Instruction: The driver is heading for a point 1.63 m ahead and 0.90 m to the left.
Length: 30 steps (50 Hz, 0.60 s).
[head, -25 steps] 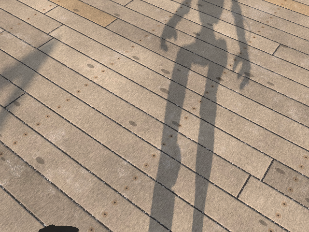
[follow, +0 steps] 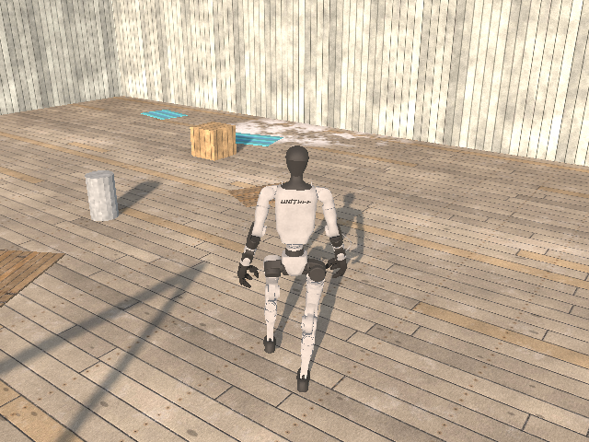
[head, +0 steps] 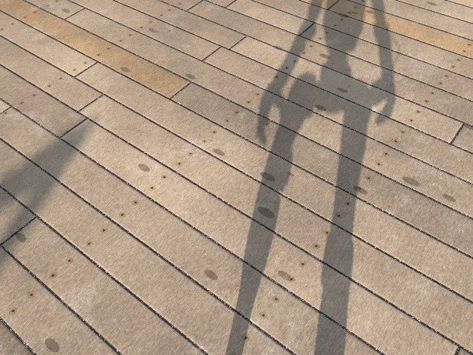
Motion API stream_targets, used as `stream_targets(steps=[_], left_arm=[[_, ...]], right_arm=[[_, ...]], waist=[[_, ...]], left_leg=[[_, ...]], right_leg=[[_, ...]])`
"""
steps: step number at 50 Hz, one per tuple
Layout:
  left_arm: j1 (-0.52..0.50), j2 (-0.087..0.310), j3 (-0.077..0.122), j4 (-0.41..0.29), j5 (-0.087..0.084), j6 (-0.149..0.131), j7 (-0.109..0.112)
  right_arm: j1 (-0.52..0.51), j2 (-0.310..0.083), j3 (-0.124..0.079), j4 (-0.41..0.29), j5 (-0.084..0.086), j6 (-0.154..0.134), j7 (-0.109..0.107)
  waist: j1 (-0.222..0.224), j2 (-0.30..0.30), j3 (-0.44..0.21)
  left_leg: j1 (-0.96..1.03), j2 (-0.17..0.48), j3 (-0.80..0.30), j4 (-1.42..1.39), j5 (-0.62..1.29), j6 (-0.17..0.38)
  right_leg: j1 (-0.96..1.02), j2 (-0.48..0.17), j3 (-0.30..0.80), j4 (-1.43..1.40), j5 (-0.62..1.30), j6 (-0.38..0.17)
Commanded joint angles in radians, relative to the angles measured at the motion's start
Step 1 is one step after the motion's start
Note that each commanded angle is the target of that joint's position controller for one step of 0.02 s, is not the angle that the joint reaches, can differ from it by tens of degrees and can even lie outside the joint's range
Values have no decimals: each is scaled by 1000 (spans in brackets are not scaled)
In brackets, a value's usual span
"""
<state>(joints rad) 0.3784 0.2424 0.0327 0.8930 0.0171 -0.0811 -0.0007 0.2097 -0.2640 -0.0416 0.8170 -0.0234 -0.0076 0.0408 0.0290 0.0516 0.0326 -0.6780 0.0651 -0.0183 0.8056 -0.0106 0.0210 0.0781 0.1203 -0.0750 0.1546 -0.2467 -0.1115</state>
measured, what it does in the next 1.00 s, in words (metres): walks ahead, turning left: left foot, then right foot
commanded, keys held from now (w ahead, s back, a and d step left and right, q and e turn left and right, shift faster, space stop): w+q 1.00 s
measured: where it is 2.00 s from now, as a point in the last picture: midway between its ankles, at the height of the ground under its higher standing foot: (101, 218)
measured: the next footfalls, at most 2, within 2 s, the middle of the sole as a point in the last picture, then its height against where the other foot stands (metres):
left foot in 0.16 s outside the picture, level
right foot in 0.66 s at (265, 322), level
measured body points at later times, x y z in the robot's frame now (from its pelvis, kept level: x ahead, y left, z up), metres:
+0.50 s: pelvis +0.28 +0.05 +0.00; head +0.31 +0.07 +0.45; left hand +0.39 +0.33 -0.10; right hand +0.36 -0.23 -0.12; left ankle +0.21 +0.09 -0.74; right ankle +0.47 -0.09 -0.68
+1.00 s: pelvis +0.54 +0.09 +0.00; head +0.57 +0.10 +0.45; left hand +0.40 +0.33 -0.12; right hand +0.83 -0.02 -0.10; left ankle +0.56 +0.27 -0.67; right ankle +0.55 -0.02 -0.74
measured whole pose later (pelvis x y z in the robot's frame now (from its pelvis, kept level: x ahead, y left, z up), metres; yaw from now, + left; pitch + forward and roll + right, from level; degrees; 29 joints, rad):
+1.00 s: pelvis +0.54 +0.09 +0.00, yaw +34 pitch +1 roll -1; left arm 0.38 0.26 0.04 0.84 0.02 -0.09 0.00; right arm 0.14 -0.30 -0.06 0.71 -0.04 0.01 0.07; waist 0.05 0.05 0.03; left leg -0.67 0.05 -0.02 0.93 -0.11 0.03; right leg -0.05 0.01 -0.17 0.26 -0.24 -0.02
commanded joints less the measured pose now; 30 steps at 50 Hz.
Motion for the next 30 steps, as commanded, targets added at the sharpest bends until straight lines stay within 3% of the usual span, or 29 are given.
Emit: stream_targets(steps=[1, 3, 5, 6, 7, 8, 9, 10, 11, 12, 13, 14, 15, 18, 22, 26, 28, 30], left_arm=[[37, 109, 16, -15, 2, -16, 17], [53, 118, 13, 6, 6, -12, 27], [39, 151, 17, 14, 11, -9, 38], [26, 169, 21, 15, 15, -4, 43], [12, 185, 25, 11, 19, 4, 45], [-20, 196, 27, -5, 13, 7, 43], [-20, 147, 11, -57, -2, -4, 33], [-3, 113, 11, -96, -6, -14, 15], [-72, 138, 10, -106, 16, -21, 8], [-110, 133, 6, -126, 4, -33, 1], [-110, 131, 7, -123, 5, -33, 1], [-112, 124, 6, -130, 20, -15, 1], [-87, 112, 1, -126, 32, 6, -3], [-117, 92, -5, -152, 36, 39, -9], [-290, 86, -11, -215, 29, 40, -15], [-407, 90, -17, -256, 17, 30, -20], [-436, 101, -18, -275, 13, 21, -19], [-378, 129, -10, -266, 10, 13, -16]], right_arm=[[-152, -39, 1, -102, -7, -21, 8], [-172, -32, 6, -118, -8, -25, 11], [-115, -48, 0, -109, -7, -23, 6], [-41, -64, -6, -90, -9, -24, 1], [76, -92, -19, -56, -12, -29, -4], [226, -126, -38, -13, -24, -37, -11], [333, -239, -75, 0, -30, -31, -27], [265, -276, -85, -13, -3, -22, -27], [219, -244, -84, -12, 28, -18, -23], [165, -194, -71, -21, 25, -16, -26], [126, -142, -57, -21, 19, -15, -28], [100, -120, -49, -20, 21, -20, -32], [89, -115, -45, -23, 22, -27, -34], [119, -157, -55, -14, 24, -49, -30], [183, -166, -62, -6, 27, -44, -33], [251, -175, -68, 0, 17, -37, -40], [256, -184, -70, -6, 9, -35, -45], [209, -199, -74, -25, 4, -37, -53]], waist=[[34, -92, 79], [31, -98, 74], [-6, -134, 22], [-42, -154, -20], [-93, -156, -82], [-172, -123, -155], [-201, 27, -257], [-115, 188, -318], [-122, 8, -228], [-98, -39, -114], [-54, -101, -29], [-23, -101, 6], [-4, -75, 0], [0, -36, -12], [-62, 0, 9], [-119, 15, -9], [-124, 20, -10], [-81, 31, -18]], left_leg=[[-21, -21, 63, -106, 33, 21], [20, -49, 109, -177, -21, 49], [126, -110, 159, -199, -122, 91], [203, -138, 168, -205, -176, 116], [326, -161, 155, -238, -202, 144], [542, -145, 95, -322, -169, 185], [811, 93, -231, -336, -203, 292], [991, 283, -733, -449, -41, 435], [921, 249, -618, -475, -83, 411], [777, 228, -509, -512, -77, 376], [646, 180, -428, -546, -21, 327], [558, 131, -364, -563, 41, 300], [507, 98, -315, -578, 77, 286], [453, 44, -253, -597, 158, 278], [490, 0, -246, -592, 146, 223], [603, 12, -289, -532, 210, 201], [641, 33, -326, -492, 245, 194], [624, 48, -362, -446, 256, 163]], right_leg=[[-10, -301, 25, -29, 571, -19], [46, -316, -7, 28, 737, -6], [89, -326, -36, 165, 1075, 14], [95, -335, -45, 279, 1198, 18], [69, -337, -53, 445, 1200, 18], [-59, -316, -80, 679, 1020, 25], [-348, -217, -114, 1052, 547, 51], [-702, -11, 26, 1330, -268, 83], [-792, -103, 164, 1326, -182, 67], [-794, -145, 152, 1255, -106, 71], [-754, -178, 139, 1156, -82, 77], [-710, -197, 137, 1094, -83, 95], [-660, -206, 129, 1046, -75, 113], [-649, -208, 89, 922, -22, 151], [-701, -200, 70, 686, 152, 177], [-710, -163, 74, 535, 222, 168], [-687, -145, 86, 475, 199, 153], [-563, -129, 107, 397, 147, 129]])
